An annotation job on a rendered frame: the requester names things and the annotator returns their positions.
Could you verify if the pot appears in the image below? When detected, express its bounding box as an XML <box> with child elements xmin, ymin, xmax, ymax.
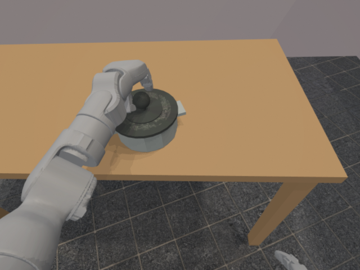
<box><xmin>114</xmin><ymin>100</ymin><xmax>186</xmax><ymax>152</ymax></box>

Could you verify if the robot left upper arm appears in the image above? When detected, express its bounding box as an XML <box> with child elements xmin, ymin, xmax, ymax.
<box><xmin>0</xmin><ymin>155</ymin><xmax>97</xmax><ymax>270</ymax></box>

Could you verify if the robot left forearm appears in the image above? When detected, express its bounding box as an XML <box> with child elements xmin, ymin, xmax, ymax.
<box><xmin>21</xmin><ymin>66</ymin><xmax>133</xmax><ymax>202</ymax></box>

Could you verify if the robot right hand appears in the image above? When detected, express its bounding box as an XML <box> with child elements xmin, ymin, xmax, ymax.
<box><xmin>274</xmin><ymin>250</ymin><xmax>307</xmax><ymax>270</ymax></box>

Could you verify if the robot left hand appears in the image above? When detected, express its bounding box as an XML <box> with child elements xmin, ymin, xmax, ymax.
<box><xmin>102</xmin><ymin>60</ymin><xmax>153</xmax><ymax>113</ymax></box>

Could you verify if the knob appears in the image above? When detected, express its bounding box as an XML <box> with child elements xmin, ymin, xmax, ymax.
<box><xmin>133</xmin><ymin>92</ymin><xmax>150</xmax><ymax>109</ymax></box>

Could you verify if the lid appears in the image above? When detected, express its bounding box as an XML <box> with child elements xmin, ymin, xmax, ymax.
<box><xmin>115</xmin><ymin>88</ymin><xmax>178</xmax><ymax>138</ymax></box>

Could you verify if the table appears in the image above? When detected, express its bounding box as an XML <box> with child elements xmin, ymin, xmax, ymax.
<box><xmin>0</xmin><ymin>39</ymin><xmax>348</xmax><ymax>246</ymax></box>

